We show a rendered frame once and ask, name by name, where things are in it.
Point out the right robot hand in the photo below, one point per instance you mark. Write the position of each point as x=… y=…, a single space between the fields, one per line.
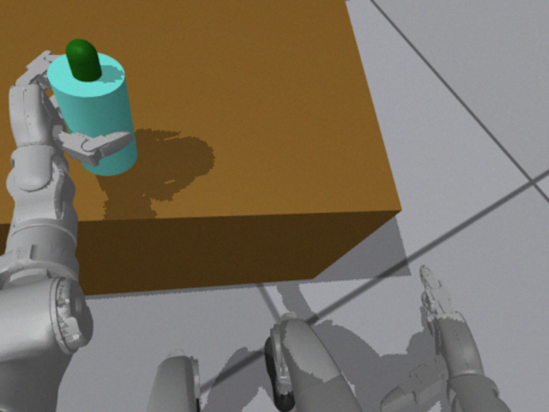
x=456 y=350

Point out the bottle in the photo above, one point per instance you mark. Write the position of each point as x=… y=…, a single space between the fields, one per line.
x=91 y=91

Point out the right robot foot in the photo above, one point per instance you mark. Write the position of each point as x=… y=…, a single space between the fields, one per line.
x=283 y=403

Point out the left robot hand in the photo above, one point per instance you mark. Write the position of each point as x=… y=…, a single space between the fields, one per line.
x=36 y=119

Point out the left robot arm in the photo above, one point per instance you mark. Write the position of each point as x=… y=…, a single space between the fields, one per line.
x=44 y=317

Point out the right robot arm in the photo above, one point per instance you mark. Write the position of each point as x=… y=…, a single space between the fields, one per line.
x=474 y=393

